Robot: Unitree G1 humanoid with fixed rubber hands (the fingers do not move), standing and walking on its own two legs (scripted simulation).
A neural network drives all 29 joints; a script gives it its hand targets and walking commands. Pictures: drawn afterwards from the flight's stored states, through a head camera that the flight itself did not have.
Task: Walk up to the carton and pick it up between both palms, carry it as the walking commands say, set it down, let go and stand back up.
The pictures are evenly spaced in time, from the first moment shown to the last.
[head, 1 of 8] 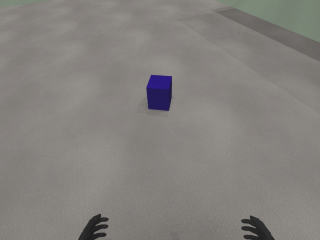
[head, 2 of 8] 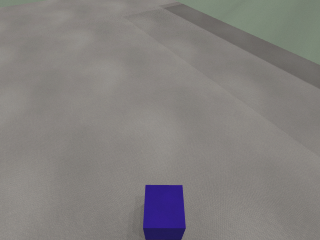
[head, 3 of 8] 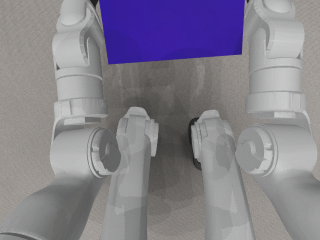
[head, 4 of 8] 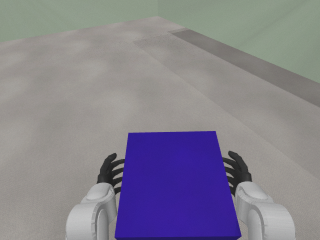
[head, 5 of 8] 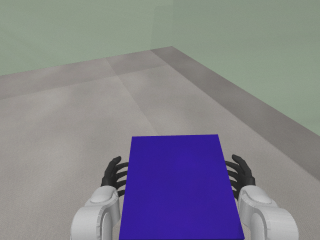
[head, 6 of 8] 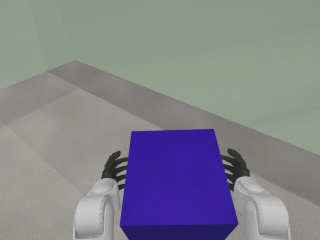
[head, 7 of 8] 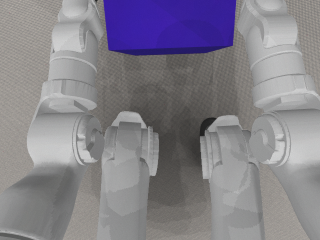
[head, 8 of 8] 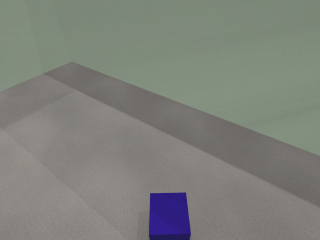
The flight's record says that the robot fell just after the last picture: no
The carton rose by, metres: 0.69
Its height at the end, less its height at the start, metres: +0.00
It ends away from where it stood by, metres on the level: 2.63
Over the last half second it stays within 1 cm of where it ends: yes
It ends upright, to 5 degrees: yes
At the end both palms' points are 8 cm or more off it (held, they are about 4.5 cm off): yes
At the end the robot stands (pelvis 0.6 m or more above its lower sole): yes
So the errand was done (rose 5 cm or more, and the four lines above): yes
